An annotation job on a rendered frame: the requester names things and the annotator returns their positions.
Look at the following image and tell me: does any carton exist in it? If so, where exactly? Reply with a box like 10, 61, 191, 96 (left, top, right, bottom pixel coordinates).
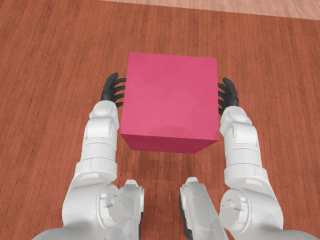
120, 52, 219, 154

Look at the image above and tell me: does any right robot upper arm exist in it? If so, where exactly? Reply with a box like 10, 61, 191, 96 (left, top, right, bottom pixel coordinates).
219, 187, 320, 240

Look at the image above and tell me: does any left robot forearm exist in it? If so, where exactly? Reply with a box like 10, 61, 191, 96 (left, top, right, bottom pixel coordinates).
62, 100, 120, 221

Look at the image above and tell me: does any right robot forearm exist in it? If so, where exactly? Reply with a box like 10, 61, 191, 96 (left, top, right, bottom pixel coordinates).
219, 106, 278, 202

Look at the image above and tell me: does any robot right hand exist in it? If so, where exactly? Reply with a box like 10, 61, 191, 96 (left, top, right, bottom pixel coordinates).
217, 77, 239, 116

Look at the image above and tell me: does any left robot upper arm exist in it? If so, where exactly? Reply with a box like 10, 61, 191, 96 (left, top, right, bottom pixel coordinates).
32, 182, 124, 240

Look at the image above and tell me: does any robot left hand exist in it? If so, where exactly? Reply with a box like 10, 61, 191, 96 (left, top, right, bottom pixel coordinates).
100, 72, 126, 108

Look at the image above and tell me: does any robot right shin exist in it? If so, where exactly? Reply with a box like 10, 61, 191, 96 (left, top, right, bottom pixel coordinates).
184, 177, 207, 229

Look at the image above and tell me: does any right robot foot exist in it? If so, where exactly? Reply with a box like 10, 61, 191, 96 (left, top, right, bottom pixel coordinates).
179, 195, 193, 240

